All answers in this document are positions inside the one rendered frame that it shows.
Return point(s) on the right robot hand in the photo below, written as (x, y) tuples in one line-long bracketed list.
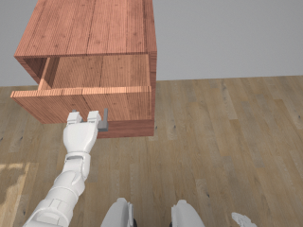
[(243, 221)]

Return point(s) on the handle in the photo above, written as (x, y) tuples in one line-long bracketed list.
[(102, 124)]

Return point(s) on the left robot hand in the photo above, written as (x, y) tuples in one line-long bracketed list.
[(79, 135)]

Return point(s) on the right robot shin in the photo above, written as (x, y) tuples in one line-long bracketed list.
[(181, 201)]

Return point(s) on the drawer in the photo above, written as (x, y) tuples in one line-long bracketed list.
[(119, 83)]

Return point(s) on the cabinet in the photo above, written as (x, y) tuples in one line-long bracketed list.
[(87, 28)]

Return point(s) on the left robot forearm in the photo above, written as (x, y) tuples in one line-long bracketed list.
[(58, 205)]

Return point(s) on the left robot thigh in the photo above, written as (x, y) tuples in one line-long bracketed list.
[(120, 214)]

